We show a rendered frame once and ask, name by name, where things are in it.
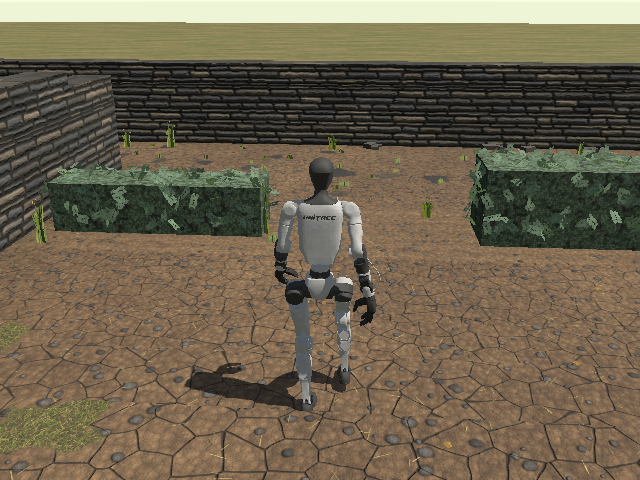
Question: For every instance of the right robot forearm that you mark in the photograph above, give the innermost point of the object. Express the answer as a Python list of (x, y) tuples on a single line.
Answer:
[(363, 274)]

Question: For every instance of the robot left hand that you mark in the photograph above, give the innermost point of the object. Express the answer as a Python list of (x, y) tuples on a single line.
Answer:
[(289, 271)]

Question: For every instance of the left robot upper arm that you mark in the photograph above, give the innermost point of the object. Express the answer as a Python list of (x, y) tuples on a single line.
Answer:
[(289, 210)]

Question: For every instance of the humanoid robot torso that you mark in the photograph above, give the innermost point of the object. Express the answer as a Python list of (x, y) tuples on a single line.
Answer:
[(320, 235)]

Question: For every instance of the robot right hand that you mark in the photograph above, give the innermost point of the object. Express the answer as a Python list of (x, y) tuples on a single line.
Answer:
[(371, 308)]

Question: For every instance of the left robot forearm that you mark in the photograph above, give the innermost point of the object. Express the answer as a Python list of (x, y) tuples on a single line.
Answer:
[(280, 259)]

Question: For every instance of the right robot upper arm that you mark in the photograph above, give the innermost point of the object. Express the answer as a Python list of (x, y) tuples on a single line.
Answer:
[(352, 212)]

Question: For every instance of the humanoid robot head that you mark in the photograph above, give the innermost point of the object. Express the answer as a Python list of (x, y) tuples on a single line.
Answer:
[(321, 171)]

